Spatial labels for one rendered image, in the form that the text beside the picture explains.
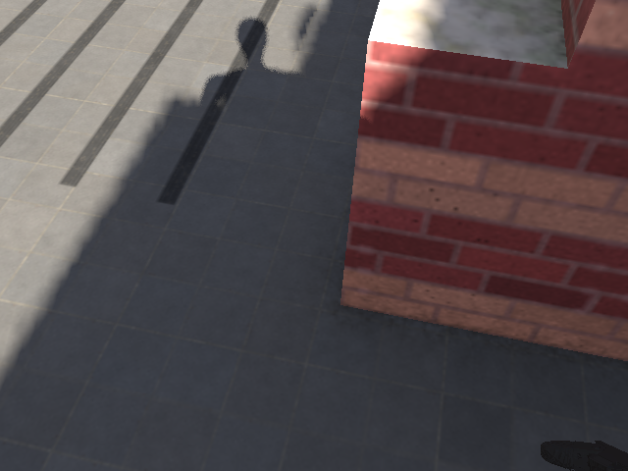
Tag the right robot hand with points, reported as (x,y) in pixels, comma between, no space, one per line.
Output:
(582,456)

